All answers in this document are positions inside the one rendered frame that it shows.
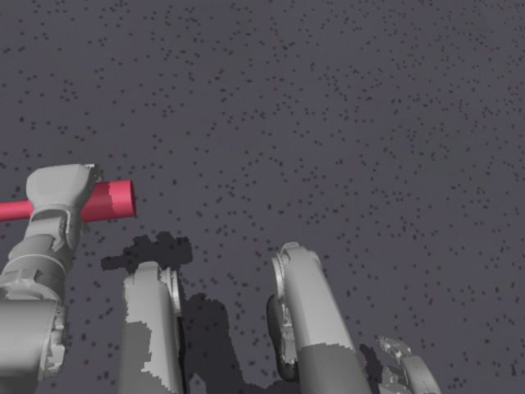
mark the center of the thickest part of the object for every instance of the right robot foot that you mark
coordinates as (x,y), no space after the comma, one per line
(288,372)

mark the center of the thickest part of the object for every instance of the right robot hand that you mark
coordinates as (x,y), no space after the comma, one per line
(414,376)

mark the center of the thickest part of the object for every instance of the left robot hand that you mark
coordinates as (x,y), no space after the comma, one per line
(71,185)

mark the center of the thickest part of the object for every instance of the bottle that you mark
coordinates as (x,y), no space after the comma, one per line
(109,200)

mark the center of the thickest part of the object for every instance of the left robot arm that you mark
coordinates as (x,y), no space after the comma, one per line
(33,329)

